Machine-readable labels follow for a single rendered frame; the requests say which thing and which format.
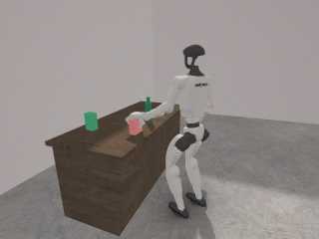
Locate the robot left upper arm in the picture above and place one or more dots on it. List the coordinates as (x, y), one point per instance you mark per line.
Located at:
(178, 83)

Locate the table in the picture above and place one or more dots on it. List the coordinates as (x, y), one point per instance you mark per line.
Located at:
(105, 175)

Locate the robot right upper arm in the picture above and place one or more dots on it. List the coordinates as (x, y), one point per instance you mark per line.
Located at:
(209, 97)

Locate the right robot forearm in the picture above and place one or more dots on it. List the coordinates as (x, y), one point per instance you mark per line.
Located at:
(206, 111)

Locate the robot left hand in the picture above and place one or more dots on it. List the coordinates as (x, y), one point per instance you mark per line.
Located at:
(136, 115)

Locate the sponge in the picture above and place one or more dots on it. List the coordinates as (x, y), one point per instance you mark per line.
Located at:
(134, 126)

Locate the left robot forearm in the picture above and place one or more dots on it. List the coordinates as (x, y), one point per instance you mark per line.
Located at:
(157, 112)

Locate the right robot shin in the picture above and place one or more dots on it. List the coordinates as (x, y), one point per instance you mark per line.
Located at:
(194, 179)

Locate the humanoid robot head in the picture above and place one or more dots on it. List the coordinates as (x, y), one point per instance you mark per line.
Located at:
(193, 51)

